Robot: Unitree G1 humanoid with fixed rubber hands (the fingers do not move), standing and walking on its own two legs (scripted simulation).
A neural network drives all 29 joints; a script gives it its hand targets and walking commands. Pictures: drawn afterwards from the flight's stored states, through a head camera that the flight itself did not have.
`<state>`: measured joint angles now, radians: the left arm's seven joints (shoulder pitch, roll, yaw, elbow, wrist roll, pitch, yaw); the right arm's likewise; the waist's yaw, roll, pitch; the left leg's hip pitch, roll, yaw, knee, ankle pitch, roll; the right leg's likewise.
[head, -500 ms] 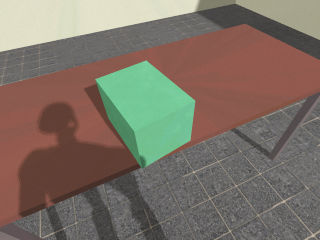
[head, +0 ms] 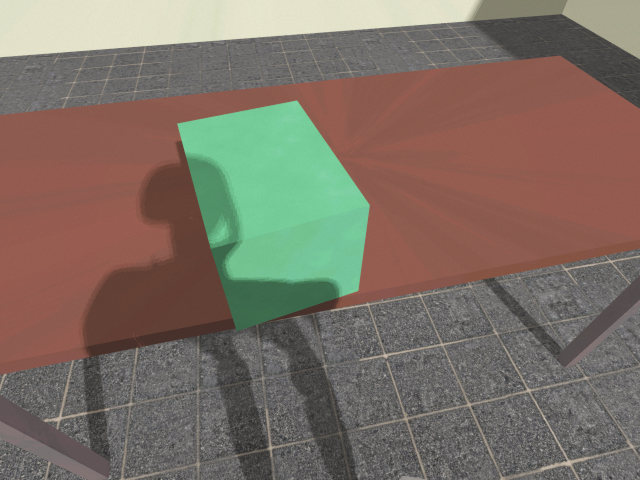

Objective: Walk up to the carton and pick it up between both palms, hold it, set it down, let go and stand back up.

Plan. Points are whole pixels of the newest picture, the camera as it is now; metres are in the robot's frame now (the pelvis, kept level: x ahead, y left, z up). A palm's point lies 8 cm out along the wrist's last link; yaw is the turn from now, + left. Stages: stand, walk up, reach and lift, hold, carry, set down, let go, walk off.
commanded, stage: walk up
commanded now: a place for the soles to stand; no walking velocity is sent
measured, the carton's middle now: (268, 208) +0.49 +0.08 +0.07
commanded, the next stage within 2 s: none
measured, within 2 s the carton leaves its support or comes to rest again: neither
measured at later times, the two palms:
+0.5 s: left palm out of the picture +0.06 +0.14 -0.12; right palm (561, 435) +0.20 -0.31 -0.11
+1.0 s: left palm out of the picture -0.03 +0.13 -0.11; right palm (554, 441) +0.20 -0.30 -0.10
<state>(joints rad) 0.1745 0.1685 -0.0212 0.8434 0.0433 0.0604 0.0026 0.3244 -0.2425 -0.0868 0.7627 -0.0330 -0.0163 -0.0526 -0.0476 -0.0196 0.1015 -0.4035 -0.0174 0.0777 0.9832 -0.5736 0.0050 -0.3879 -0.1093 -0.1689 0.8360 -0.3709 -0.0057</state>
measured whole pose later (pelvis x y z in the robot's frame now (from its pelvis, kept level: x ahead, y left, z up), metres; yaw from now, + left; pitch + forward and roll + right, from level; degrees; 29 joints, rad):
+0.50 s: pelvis +0.04 -0.09 +0.01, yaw +18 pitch -3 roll -1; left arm 0.20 0.18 -0.03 0.85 0.03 0.02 0.01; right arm 0.23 -0.24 -0.05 0.81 -0.02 0.02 -0.02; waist 0.00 0.03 0.10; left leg -0.34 -0.01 -0.03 0.84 -0.54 -0.01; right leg -0.34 -0.11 -0.16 0.76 -0.36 0.02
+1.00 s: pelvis +0.05 -0.10 +0.03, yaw +26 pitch -2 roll -2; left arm 0.24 0.24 -0.01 0.99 0.01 0.05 0.00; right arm 0.27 -0.20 0.01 0.95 -0.01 -0.01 -0.02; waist 0.02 0.01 0.06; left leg -0.30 -0.05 -0.15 0.66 -0.32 0.00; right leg -0.22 -0.12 -0.29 0.58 -0.30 0.01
